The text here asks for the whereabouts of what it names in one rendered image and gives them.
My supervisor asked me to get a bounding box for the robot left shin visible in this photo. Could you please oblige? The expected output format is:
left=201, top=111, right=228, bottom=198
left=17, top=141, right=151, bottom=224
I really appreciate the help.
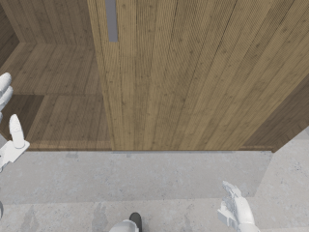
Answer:
left=123, top=219, right=138, bottom=228

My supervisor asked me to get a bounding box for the handle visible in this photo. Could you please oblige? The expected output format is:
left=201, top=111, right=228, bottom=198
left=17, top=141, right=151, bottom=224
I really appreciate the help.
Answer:
left=105, top=0, right=118, bottom=43

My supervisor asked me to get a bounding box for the right robot forearm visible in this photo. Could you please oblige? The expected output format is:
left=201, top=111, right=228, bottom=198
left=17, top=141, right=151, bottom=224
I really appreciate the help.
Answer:
left=237, top=222, right=261, bottom=232

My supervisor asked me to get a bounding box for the wardrobe door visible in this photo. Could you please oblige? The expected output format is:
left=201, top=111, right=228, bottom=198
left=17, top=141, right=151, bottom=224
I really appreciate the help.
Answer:
left=242, top=73, right=309, bottom=146
left=87, top=0, right=309, bottom=151

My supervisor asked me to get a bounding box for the left robot hand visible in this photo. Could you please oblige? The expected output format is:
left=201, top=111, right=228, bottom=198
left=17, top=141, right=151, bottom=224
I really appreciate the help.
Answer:
left=0, top=72, right=30, bottom=173

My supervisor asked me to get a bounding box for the robot left thigh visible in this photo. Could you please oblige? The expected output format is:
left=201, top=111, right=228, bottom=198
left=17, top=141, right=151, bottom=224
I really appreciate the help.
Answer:
left=109, top=221, right=139, bottom=232

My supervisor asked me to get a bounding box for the right robot hand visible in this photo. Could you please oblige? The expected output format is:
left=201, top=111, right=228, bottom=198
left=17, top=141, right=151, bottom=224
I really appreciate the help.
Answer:
left=217, top=181, right=255, bottom=230

